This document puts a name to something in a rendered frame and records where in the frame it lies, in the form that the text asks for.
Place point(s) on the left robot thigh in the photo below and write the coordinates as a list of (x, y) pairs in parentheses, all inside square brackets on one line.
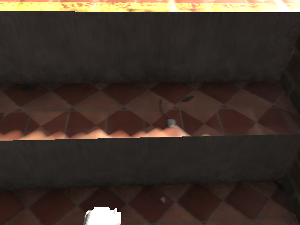
[(102, 215)]

